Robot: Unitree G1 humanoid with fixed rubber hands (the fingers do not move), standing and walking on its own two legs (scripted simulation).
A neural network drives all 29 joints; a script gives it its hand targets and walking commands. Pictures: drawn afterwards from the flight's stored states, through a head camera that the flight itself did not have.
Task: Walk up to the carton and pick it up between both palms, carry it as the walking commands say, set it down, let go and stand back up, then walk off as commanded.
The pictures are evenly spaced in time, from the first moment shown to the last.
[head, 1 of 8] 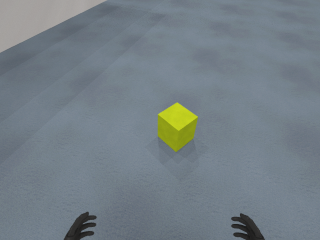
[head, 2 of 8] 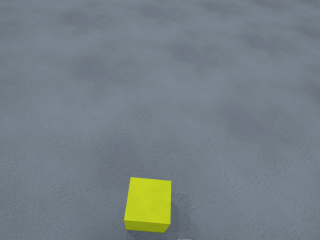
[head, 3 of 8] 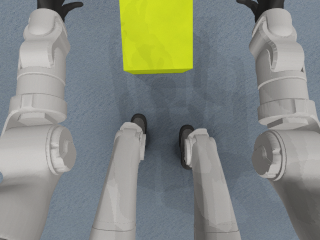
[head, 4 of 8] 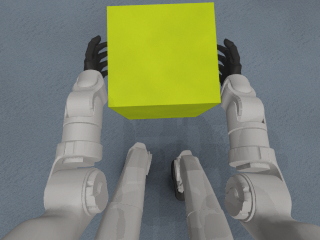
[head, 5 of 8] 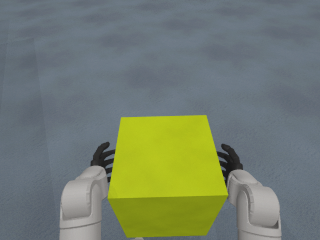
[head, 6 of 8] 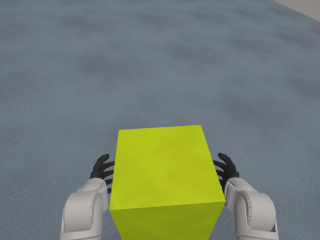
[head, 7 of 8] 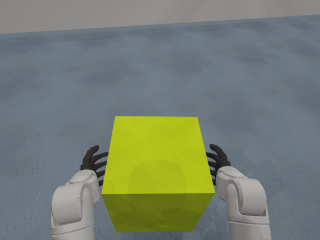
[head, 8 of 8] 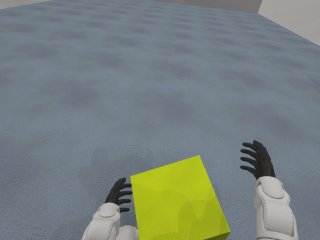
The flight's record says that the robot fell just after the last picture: yes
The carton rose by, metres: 0.69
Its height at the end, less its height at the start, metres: +0.42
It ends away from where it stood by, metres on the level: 7.06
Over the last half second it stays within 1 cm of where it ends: no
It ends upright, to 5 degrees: no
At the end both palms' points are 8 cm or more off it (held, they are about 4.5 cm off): no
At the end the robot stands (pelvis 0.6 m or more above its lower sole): yes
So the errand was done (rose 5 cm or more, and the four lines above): no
